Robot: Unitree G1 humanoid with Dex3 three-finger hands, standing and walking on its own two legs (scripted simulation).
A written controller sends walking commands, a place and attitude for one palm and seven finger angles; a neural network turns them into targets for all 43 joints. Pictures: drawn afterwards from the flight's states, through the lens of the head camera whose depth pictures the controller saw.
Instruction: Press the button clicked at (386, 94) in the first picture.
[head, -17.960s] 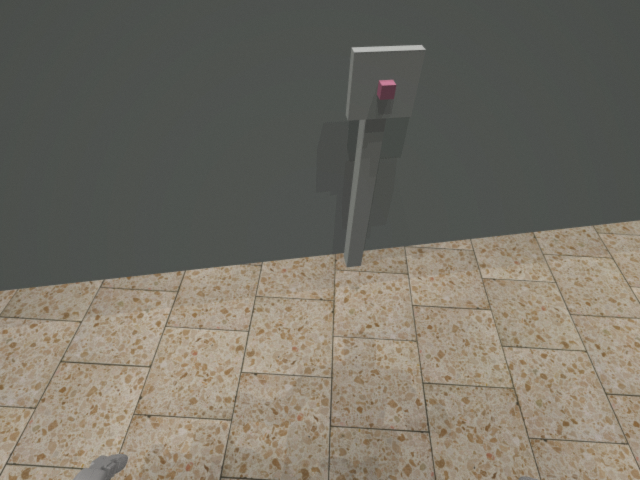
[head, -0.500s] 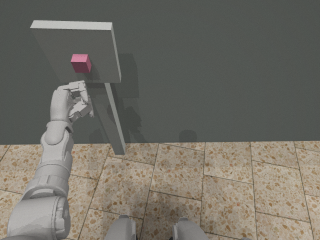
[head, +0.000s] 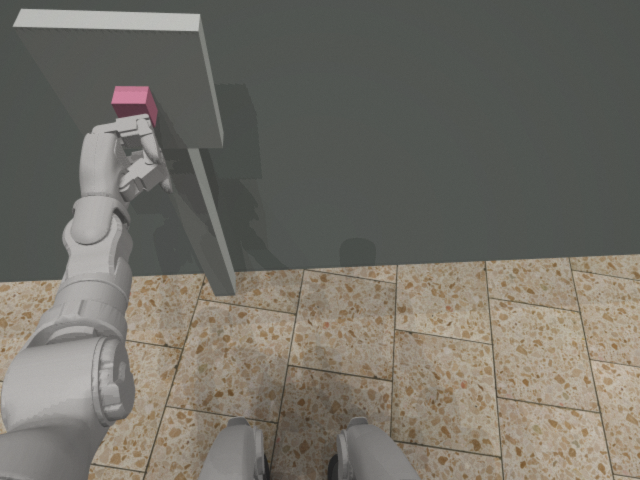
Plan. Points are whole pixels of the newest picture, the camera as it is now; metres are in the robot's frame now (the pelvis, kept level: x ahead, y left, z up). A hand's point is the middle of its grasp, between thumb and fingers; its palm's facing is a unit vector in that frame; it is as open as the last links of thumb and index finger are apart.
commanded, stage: press the button with the knuckle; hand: left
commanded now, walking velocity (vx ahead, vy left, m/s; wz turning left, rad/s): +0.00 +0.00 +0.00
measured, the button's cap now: (136, 105) +0.55 +0.20 +0.10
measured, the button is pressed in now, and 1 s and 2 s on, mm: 0 6 0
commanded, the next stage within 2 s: hold the button down briefly in 0.48 s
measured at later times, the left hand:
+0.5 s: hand (159, 150) +0.51 +0.18 +0.06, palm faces +0.03 -1.00 -0.03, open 3.4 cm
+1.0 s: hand (158, 151) +0.51 +0.18 +0.06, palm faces +0.02 -1.00 -0.04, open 3.6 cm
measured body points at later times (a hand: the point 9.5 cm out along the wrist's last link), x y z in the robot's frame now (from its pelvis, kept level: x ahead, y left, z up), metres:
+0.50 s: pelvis -0.01 +0.00 -0.01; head +0.13 +0.03 +0.42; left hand +0.50 +0.23 +0.07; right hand +0.00 -0.26 -0.12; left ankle +0.03 +0.10 -0.65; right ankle +0.01 -0.11 -0.65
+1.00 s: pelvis -0.03 +0.00 -0.02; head +0.11 +0.04 +0.41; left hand +0.50 +0.23 +0.07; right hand -0.03 -0.26 -0.12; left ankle +0.03 +0.10 -0.65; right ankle +0.01 -0.11 -0.65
